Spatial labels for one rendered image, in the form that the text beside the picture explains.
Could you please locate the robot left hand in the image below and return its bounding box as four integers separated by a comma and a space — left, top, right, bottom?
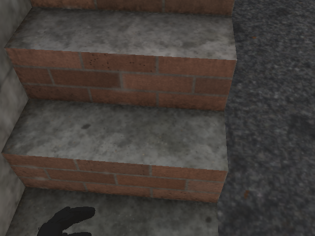
36, 206, 95, 236

